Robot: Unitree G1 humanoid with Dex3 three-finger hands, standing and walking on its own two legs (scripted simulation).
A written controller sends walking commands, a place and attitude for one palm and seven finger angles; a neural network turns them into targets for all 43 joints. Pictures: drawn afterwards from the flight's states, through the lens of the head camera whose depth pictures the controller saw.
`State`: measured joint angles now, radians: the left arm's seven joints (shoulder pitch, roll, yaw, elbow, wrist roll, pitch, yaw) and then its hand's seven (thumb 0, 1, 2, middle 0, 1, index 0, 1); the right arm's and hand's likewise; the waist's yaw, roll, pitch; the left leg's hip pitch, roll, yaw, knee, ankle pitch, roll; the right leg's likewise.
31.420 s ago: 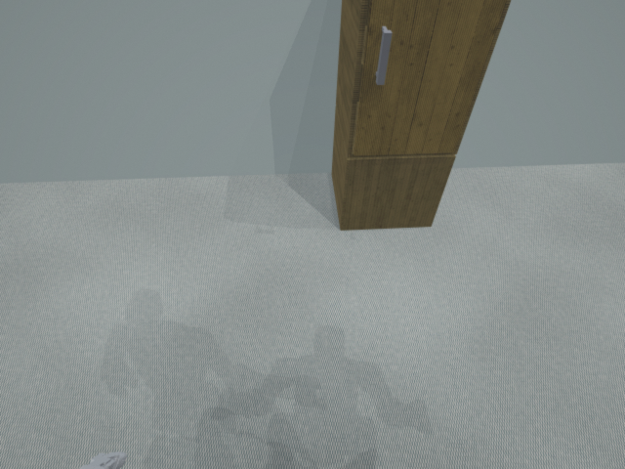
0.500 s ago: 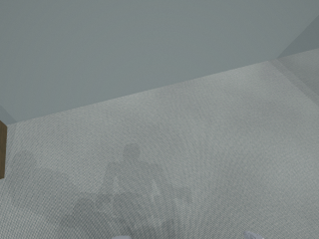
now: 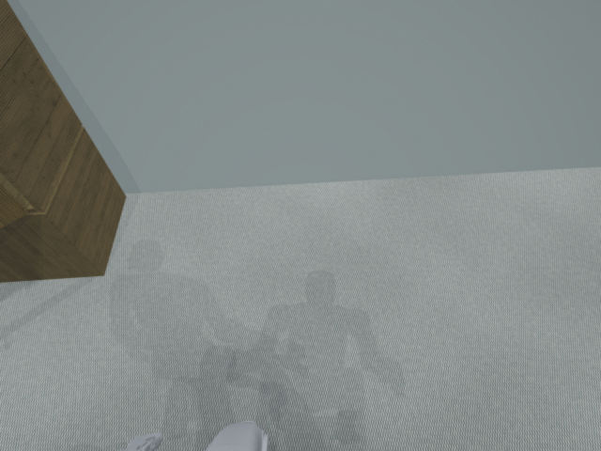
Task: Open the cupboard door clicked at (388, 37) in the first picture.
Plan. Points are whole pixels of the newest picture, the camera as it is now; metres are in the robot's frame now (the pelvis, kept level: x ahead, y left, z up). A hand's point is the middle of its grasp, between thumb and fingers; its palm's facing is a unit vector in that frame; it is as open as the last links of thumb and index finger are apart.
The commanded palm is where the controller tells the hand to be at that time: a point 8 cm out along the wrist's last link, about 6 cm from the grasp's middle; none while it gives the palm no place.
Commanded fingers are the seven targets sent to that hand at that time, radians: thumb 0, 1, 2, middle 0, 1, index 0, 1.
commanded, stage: turn to face it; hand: left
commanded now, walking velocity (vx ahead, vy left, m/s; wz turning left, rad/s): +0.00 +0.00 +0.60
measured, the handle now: out of the picture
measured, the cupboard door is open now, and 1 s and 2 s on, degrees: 40 40 40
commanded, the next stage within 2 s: take the last steps up to it in 1.20 s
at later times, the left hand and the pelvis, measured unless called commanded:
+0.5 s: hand out of the picture +0.07 +0.24 -0.16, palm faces +0.31 -0.90 -0.30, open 7.4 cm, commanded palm none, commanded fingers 0.00 0.90 0.90 -0.20 -0.30 -0.20 -0.30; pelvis +0.02 -0.01 -0.01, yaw +18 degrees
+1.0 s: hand out of the picture -0.04 +0.22 -0.17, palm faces +0.58 -0.78 -0.25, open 7.4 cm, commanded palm none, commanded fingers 0.00 0.90 0.90 -0.20 -0.30 -0.20 -0.30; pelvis +0.03 +0.00 +0.00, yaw +34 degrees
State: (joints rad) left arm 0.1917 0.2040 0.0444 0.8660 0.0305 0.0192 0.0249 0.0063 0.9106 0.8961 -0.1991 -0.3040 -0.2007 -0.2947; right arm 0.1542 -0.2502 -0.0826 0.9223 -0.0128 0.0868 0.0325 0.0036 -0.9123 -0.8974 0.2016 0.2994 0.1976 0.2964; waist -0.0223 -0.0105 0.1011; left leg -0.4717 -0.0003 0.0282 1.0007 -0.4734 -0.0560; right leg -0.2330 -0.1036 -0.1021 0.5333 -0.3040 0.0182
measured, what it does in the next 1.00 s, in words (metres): steps on the spot, turning left: left foot, then right foot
